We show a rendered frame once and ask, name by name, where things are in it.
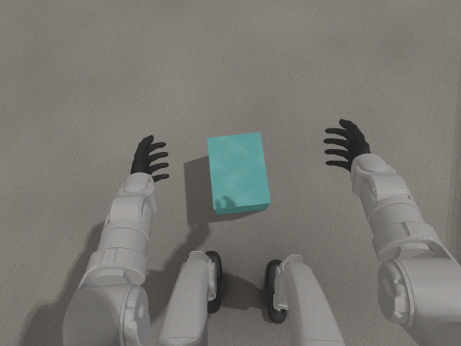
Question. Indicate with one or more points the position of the left robot thigh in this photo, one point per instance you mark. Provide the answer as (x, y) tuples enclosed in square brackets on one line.
[(185, 320)]

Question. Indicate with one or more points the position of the robot right foot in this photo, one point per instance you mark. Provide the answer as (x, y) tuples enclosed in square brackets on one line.
[(276, 315)]

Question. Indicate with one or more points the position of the robot left hand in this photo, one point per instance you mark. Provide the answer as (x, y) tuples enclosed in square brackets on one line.
[(142, 160)]

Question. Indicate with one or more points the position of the carton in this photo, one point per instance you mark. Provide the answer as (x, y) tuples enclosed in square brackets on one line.
[(238, 174)]

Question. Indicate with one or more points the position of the left robot upper arm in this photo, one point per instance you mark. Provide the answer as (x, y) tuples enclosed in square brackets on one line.
[(108, 315)]

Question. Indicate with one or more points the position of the robot right hand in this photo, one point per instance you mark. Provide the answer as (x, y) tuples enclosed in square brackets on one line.
[(355, 144)]

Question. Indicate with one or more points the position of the right robot upper arm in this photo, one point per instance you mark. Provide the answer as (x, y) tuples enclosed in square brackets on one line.
[(423, 295)]

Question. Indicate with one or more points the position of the left robot forearm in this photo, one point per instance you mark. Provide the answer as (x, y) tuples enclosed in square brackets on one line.
[(121, 255)]

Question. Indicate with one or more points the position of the right robot forearm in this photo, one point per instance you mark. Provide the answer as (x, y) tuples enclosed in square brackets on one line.
[(397, 225)]

